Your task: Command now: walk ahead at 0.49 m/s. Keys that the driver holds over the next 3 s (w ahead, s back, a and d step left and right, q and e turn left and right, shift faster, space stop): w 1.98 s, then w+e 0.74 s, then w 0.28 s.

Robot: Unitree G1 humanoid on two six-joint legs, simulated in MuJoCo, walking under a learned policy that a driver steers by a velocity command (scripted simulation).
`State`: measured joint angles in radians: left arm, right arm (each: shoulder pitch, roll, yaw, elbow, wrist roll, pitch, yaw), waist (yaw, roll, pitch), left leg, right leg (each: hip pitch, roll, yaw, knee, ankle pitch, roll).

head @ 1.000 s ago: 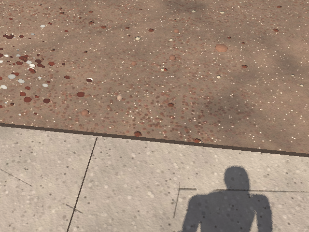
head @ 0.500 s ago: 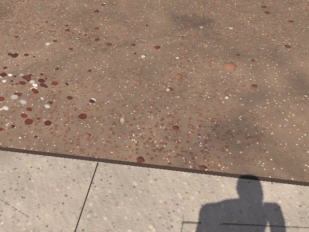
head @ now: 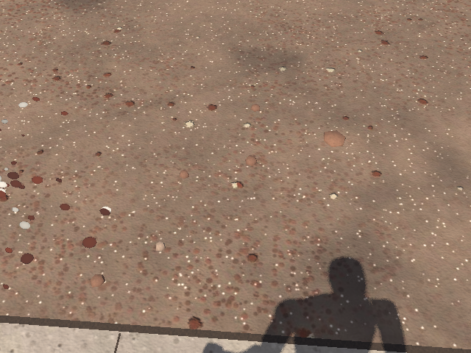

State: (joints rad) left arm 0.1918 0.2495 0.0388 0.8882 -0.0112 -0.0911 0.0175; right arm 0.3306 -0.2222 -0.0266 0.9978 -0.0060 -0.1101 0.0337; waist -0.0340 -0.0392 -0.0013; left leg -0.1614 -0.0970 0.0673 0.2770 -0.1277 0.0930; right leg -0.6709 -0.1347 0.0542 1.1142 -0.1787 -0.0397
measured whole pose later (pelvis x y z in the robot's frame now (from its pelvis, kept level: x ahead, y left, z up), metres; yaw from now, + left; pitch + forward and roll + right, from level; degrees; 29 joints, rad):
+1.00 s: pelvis +0.56 -0.02 -0.01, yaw +1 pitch +2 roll +0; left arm 0.29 0.26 0.05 0.96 -0.02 -0.10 0.00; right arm 0.18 -0.24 -0.05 0.91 0.00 -0.10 0.03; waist 0.00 -0.03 0.02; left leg -0.34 -0.03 0.06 0.46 -0.15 0.07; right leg -0.43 -0.05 0.03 1.19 -0.35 -0.05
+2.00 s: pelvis +1.11 -0.03 -0.02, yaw +1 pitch +2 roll -1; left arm 0.40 0.25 0.07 1.03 -0.01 -0.06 0.01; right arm 0.01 -0.23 -0.06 0.86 0.01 -0.10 0.03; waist 0.06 0.00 0.02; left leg -0.50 0.03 0.04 0.53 -0.07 0.08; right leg 0.02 -0.02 -0.05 0.48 -0.45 0.00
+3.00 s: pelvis +1.66 -0.12 -0.01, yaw -25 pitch +2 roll -1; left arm 0.34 0.26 0.08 0.84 -0.01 -0.06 0.01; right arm 0.02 -0.26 -0.05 0.80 0.01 -0.11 0.03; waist 0.08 0.04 0.01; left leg -0.56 0.04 -0.02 0.51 0.03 0.01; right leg -0.02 0.09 0.11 0.35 -0.36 -0.06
